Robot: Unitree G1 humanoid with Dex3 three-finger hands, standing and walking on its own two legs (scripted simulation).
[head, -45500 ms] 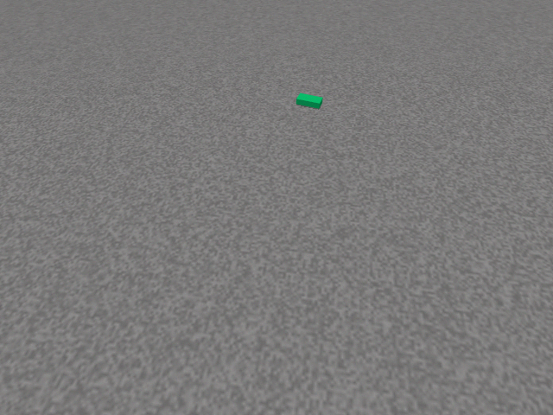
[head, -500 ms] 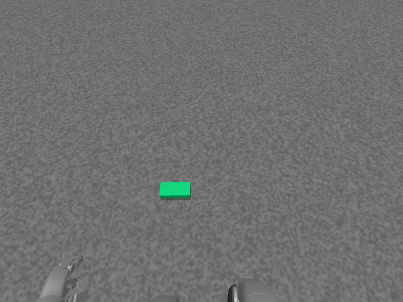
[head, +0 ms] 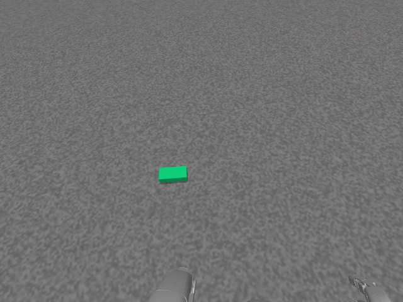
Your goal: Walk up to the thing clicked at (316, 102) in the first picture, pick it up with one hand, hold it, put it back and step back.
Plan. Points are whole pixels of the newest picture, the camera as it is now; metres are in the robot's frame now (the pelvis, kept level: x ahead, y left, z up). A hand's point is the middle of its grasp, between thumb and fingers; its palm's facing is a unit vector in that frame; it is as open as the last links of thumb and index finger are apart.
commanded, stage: step back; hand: left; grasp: from above
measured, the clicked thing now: (173, 174) +0.82 +0.24 -0.74
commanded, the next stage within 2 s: stand in 1.56 s
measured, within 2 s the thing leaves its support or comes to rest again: neither
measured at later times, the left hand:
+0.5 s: hand out of the picture -0.09 +0.27 -0.15, palm faces +0.04 -0.93 -0.37, open 7.4 cm
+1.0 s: hand out of the picture -0.20 +0.26 -0.14, palm faces +0.08 -0.92 -0.38, open 7.4 cm
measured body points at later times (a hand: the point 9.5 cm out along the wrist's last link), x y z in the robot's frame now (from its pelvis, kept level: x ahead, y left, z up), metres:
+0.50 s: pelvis -0.18 -0.01 +0.00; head -0.14 +0.01 +0.45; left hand -0.10 +0.31 -0.12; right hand -0.05 -0.32 -0.10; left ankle -0.11 +0.11 -0.72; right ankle -0.22 -0.15 -0.69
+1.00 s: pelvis -0.23 -0.02 +0.01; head -0.22 -0.01 +0.46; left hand -0.21 +0.31 -0.11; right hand -0.15 -0.32 -0.11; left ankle -0.21 +0.10 -0.72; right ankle -0.24 -0.14 -0.69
